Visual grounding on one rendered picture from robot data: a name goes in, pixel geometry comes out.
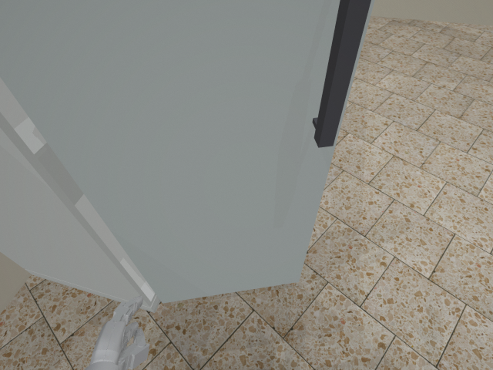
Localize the fridge door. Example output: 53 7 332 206
0 0 375 303

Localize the robot left hand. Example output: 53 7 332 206
90 296 149 370

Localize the handle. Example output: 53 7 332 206
313 0 371 148

